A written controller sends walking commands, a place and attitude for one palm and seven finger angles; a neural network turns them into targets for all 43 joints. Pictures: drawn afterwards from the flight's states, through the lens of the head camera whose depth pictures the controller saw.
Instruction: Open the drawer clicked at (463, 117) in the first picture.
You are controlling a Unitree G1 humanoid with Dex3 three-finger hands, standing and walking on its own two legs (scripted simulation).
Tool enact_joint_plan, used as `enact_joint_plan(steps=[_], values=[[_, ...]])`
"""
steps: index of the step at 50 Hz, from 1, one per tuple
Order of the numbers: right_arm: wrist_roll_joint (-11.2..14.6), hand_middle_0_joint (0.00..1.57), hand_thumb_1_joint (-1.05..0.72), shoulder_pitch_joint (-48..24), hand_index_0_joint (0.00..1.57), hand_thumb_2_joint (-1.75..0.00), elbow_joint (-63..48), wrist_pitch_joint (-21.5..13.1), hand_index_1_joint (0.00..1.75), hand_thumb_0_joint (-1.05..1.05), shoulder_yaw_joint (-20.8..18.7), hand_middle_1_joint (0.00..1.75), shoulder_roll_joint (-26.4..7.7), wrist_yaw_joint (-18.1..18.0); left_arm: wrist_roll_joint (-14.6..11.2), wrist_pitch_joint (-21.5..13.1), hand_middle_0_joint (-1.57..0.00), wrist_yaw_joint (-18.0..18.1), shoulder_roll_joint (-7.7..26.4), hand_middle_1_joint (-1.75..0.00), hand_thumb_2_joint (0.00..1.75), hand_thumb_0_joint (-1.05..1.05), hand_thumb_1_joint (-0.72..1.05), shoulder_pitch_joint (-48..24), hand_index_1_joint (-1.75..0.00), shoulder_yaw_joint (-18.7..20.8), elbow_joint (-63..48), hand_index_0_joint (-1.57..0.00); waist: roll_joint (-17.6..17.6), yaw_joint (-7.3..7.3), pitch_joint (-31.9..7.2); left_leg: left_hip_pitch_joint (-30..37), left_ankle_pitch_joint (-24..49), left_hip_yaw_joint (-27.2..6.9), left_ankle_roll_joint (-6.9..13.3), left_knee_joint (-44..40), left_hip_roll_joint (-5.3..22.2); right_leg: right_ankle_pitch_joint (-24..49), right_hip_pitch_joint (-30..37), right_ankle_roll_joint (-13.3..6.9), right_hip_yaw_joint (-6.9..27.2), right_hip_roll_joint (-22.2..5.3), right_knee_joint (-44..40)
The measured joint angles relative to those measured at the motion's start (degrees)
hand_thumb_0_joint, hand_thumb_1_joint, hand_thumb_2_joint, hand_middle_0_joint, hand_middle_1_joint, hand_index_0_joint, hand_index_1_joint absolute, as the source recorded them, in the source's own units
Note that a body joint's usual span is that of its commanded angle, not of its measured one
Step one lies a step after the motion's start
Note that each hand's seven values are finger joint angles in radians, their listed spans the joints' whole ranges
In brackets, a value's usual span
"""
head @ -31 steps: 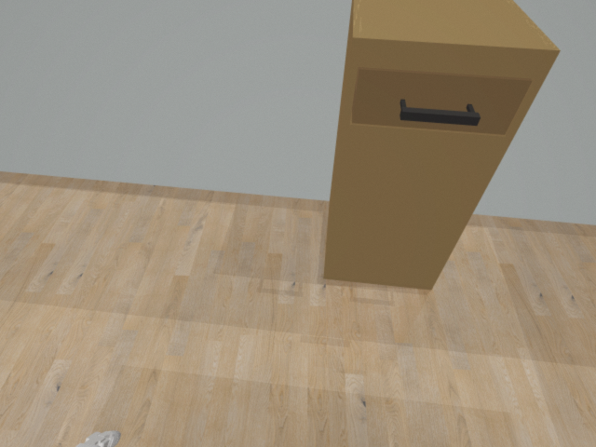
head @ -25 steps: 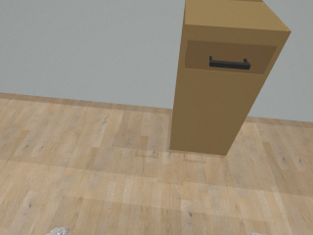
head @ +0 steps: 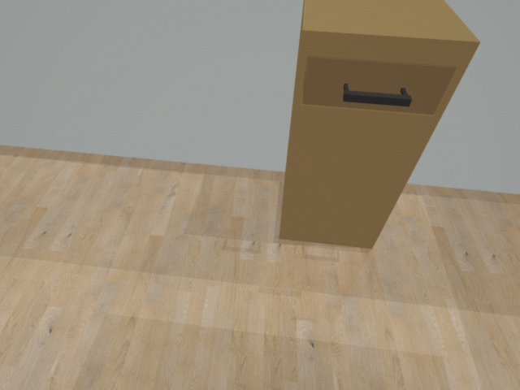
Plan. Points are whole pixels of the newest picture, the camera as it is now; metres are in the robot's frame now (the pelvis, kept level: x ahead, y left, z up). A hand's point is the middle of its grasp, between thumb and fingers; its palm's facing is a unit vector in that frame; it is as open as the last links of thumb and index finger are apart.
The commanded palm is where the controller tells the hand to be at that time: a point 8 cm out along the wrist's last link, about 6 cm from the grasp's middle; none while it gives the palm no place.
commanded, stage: stand and wait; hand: left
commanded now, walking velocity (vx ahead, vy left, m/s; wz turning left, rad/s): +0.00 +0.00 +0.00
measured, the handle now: (375, 93) +0.85 -0.27 +0.03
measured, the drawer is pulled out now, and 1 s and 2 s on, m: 0.00 0.00 0.00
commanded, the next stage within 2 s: look at it before walking up in 0.20 s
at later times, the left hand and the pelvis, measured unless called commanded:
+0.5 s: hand out of the picture +0.08 +0.24 -0.16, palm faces -0.03 -0.94 -0.33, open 7.4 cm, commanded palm none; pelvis +0.00 +0.00 +0.00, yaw +0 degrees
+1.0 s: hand out of the picture +0.08 +0.24 -0.16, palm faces -0.02 -0.94 -0.34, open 7.4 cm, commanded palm none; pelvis +0.01 +0.00 +0.00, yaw +0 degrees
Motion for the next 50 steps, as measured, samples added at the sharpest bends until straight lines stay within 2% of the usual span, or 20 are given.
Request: enact_joint_plan(steps=[20,50], values=[[0.0,0.20,-0.90,-0.6,0.20,-0.90,0.9,-0.4,0.30,0.01,0.2,0.30,0.5,0.1,0.0,-0.5,-0.20,0.0,-0.4,-0.30,0.89,0.00,0.90,-1.5,-0.30,-0.1,0.1,-0.21,0.0,-0.19,-0.7,0.6,0.8,0.1,-0.3,-1.3,0.3,0.8,0.6,-0.2,0.1,0.3,-1.3],[0.1,0.20,-0.90,-1.8,0.20,-0.90,0.5,-0.5,0.30,0.01,0.3,0.30,0.4,-0.3,0.1,-0.2,-0.20,0.0,-0.1,-0.30,0.89,0.00,0.90,-1.2,-0.30,0.3,0.4,-0.21,0.1,0.59,-0.1,1.5,0.4,0.3,-0.4,-2.3,0.4,0.4,1.2,-0.3,0.3,0.4,-2.0]])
